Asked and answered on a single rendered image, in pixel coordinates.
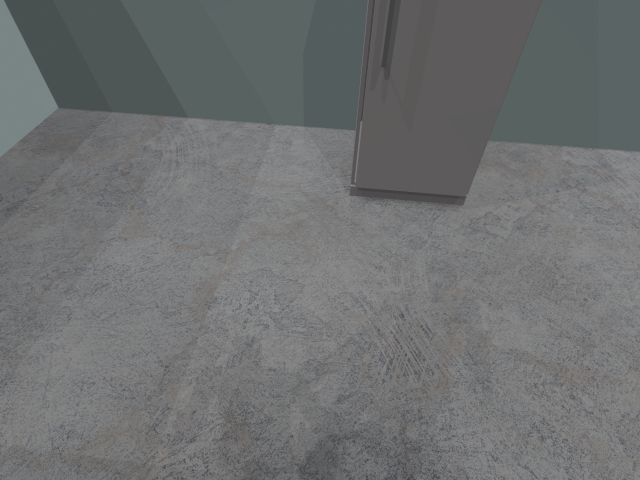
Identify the fridge door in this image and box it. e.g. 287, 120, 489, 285
355, 0, 541, 197

